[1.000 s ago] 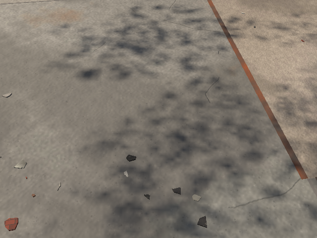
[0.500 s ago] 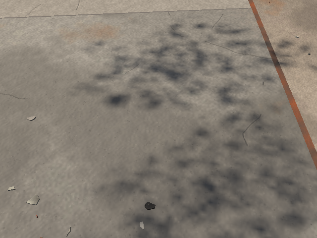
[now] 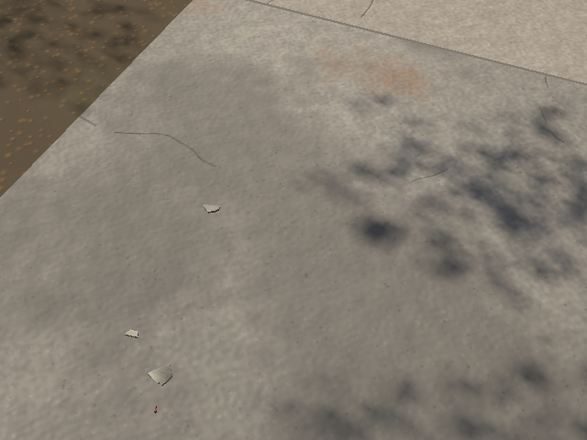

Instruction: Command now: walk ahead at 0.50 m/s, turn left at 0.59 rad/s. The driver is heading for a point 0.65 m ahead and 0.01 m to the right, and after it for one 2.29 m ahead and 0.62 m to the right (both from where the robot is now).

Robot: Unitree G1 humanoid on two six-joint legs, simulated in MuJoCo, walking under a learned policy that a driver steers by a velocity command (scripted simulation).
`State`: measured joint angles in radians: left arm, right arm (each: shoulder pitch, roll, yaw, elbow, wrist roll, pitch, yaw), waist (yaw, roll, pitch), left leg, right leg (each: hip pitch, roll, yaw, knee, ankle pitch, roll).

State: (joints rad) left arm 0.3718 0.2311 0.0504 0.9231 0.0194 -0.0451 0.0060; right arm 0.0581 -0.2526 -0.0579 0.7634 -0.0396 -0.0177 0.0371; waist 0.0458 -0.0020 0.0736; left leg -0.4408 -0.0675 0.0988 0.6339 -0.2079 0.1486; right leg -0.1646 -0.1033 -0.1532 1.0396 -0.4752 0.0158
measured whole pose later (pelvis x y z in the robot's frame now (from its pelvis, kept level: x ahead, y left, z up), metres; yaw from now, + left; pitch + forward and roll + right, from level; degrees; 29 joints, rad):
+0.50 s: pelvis +0.29 -0.01 +0.00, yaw +13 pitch +1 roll +0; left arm 0.04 0.24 0.02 0.72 0.04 -0.06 -0.02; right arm 0.46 -0.28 -0.06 0.92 -0.02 -0.06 -0.01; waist -0.07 -0.01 0.04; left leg 0.07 -0.12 -0.16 0.45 -0.46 0.11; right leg -0.46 0.01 -0.05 0.53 -0.08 -0.06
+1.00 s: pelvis +0.52 +0.05 +0.01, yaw +8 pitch +0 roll -2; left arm 0.42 0.22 0.04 0.94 -0.01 -0.05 0.00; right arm 0.05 -0.22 0.00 0.79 -0.04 -0.07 -0.01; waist 0.09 0.02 0.07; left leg -0.43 0.00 0.02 0.51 -0.07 0.05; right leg -0.11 0.08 0.03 0.61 -0.45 -0.04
